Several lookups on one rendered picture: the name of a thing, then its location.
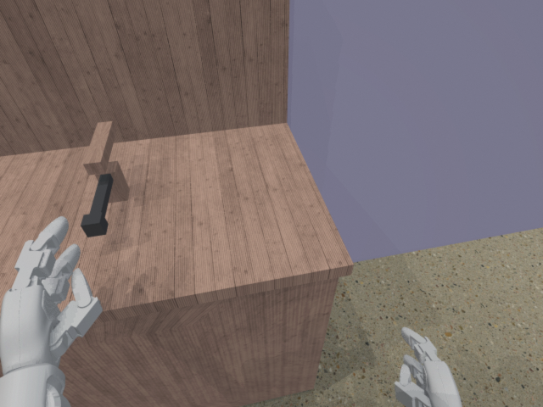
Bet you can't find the robot left forearm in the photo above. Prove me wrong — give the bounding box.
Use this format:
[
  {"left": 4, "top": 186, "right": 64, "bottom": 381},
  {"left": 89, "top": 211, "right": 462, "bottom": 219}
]
[{"left": 0, "top": 363, "right": 71, "bottom": 407}]

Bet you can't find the right robot hand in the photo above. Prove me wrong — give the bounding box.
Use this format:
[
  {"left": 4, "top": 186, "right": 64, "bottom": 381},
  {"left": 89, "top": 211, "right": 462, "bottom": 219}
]
[{"left": 395, "top": 327, "right": 462, "bottom": 407}]

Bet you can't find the left robot hand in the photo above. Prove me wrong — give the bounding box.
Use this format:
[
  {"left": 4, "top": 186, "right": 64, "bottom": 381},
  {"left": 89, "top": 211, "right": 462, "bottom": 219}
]
[{"left": 0, "top": 216, "right": 103, "bottom": 375}]

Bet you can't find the counter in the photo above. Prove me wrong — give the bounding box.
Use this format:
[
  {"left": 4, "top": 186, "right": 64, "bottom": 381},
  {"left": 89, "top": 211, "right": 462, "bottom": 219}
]
[{"left": 0, "top": 0, "right": 354, "bottom": 407}]

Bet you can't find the tap lever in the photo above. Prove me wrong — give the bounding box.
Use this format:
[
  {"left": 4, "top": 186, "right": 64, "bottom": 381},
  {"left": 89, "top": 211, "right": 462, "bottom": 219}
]
[{"left": 81, "top": 174, "right": 113, "bottom": 237}]

